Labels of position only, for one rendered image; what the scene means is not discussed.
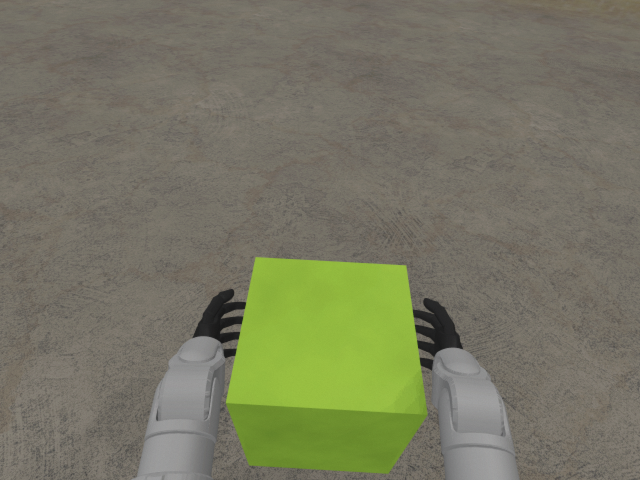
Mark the robot right hand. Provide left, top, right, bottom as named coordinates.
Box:
left=413, top=298, right=463, bottom=371

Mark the right robot forearm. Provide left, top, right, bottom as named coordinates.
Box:
left=431, top=348, right=520, bottom=480

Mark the left robot forearm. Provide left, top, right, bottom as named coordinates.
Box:
left=131, top=336, right=225, bottom=480

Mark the carton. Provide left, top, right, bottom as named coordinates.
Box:
left=226, top=257, right=428, bottom=474

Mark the robot left hand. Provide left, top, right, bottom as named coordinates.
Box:
left=193, top=289, right=246, bottom=358

